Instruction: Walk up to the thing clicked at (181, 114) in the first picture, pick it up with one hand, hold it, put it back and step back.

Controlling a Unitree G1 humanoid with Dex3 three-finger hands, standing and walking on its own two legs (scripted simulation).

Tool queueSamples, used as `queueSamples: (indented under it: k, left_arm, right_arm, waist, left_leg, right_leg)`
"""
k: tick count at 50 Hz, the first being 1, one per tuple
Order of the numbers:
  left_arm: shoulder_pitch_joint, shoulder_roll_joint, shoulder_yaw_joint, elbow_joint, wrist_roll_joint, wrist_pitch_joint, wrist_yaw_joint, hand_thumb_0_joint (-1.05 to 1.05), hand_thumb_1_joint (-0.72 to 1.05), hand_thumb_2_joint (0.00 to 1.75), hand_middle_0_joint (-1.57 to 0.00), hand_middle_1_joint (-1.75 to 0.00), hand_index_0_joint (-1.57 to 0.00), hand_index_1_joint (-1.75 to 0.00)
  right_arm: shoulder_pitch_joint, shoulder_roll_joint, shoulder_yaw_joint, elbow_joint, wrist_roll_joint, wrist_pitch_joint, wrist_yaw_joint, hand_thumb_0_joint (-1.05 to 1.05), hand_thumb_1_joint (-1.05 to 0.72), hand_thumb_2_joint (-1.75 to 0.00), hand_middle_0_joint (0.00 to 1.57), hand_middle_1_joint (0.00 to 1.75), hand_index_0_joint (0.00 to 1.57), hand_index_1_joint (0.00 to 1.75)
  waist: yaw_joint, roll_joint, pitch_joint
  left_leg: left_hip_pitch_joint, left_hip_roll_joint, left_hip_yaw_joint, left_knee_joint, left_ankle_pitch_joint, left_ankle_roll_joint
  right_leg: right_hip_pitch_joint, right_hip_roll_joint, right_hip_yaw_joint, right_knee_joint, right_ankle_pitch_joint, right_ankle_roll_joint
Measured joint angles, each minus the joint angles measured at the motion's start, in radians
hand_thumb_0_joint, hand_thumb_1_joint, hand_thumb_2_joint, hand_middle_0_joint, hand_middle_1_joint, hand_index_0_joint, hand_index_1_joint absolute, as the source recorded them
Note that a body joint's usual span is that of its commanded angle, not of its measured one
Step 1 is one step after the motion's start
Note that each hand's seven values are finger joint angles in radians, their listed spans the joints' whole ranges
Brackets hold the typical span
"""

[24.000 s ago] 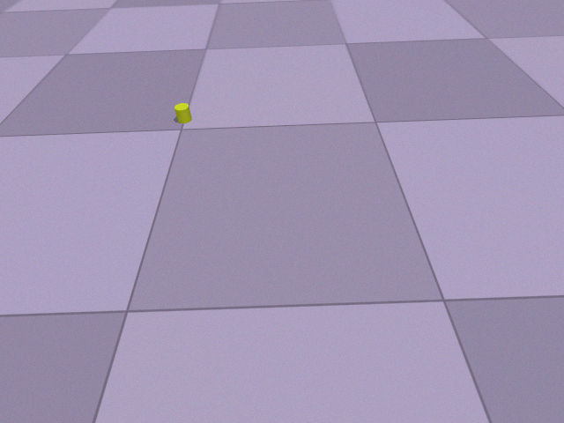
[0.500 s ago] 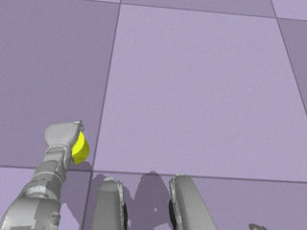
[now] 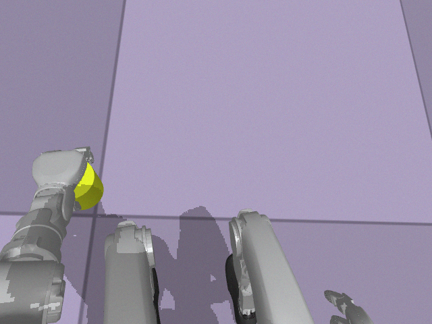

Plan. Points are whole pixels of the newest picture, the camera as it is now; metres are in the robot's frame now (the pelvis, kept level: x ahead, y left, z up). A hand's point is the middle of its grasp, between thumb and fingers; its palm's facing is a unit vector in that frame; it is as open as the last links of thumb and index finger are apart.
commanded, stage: crouch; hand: left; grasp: from above
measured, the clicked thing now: (79, 178) +0.42 +0.26 -0.24
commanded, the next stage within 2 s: lower in 0.62 s
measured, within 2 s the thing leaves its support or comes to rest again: rests again in 1.44 s
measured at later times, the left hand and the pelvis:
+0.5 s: hand (79, 181) +0.42 +0.26 -0.25, palm faces -0.48 -0.05 -0.87, open 11.2 cm; pelvis -0.01 -0.01 -0.06, yaw -2 degrees
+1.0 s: hand (87, 182) +0.42 +0.26 -0.30, palm faces -0.48 -0.05 -0.87, open 11.1 cm; pelvis -0.02 -0.01 -0.11, yaw -3 degrees
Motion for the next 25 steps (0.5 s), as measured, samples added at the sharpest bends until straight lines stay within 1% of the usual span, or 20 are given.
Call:
queueSamples:
  k: [4, 7, 14, 19, 25]
  left_arm:
    - [-0.012, 0.018, 0.014, -0.01, -0.002, 0.013, 0.009, -0.02, -0.22, 0.7, -0.64, -0.58, -0.62, -0.64]
    - [-0.019, 0.026, 0.022, -0.016, -0.012, 0.025, 0.007, -0.02, -0.21, 0.7, -0.63, -0.59, -0.62, -0.65]
    - [-0.062, 0.046, 0.036, 0.032, -0.026, 0.03, -0.022, -0.01, -0.21, 0.71, -0.61, -0.61, -0.6, -0.66]
    - [-0.082, 0.065, 0.048, 0.045, -0.026, 0.006, -0.046, -0.01, -0.2, 0.72, -0.6, -0.62, -0.58, -0.67]
    - [-0.104, 0.084, 0.057, 0.077, -0.012, -0.028, -0.053, -0.01, -0.19, 0.71, -0.58, -0.63, -0.56, -0.68]
  right_arm:
    - [-0.013, -0.011, -0.003, -0.01, -0.007, -0.008, 0.012, 0.0, -0.9, -0.9, 0.21, 0.3, 0.2, 0.3]
    - [-0.017, -0.017, -0.004, -0.015, -0.01, -0.01, 0.02, 0.0, -0.91, -0.9, 0.21, 0.3, 0.2, 0.3]
    - [-0.014, -0.024, 0.005, -0.015, -0.008, -0.009, 0.031, 0.0, -0.91, -0.9, 0.21, 0.3, 0.2, 0.3]
    - [-0.005, -0.024, 0.012, -0.008, -0.008, -0.005, 0.042, 0.0, -0.91, -0.9, 0.21, 0.3, 0.2, 0.3]
    - [0.001, -0.022, 0.016, 0.006, -0.011, 0.004, 0.051, 0.0, -0.91, -0.9, 0.21, 0.3, 0.2, 0.3]
  waist:
    - [-0.006, -0.005, 0.02]
    - [-0.007, -0.006, 0.031]
    - [-0.008, 0.002, 0.044]
    - [-0.006, 0.003, 0.062]
    - [-0.007, -0.002, 0.079]
  left_leg:
    - [-0.034, 0.003, -0.008, 0.041, -0.007, -0.003]
    - [-0.052, 0.007, -0.011, 0.066, -0.012, -0.004]
    - [-0.091, 0.014, -0.022, 0.12, -0.018, -0.007]
    - [-0.12, 0.016, -0.03, 0.158, -0.016, -0.009]
    - [-0.164, 0.014, -0.036, 0.204, -0.009, -0.012]
  right_leg:
    - [-0.033, 0.006, -0.003, 0.039, -0.006, 0.001]
    - [-0.052, 0.012, -0.003, 0.063, -0.008, 0.002]
    - [-0.094, 0.024, -0.007, 0.114, -0.01, 0.002]
    - [-0.124, 0.031, -0.009, 0.152, -0.008, 0.003]
    - [-0.168, 0.035, -0.009, 0.199, -0.001, 0.003]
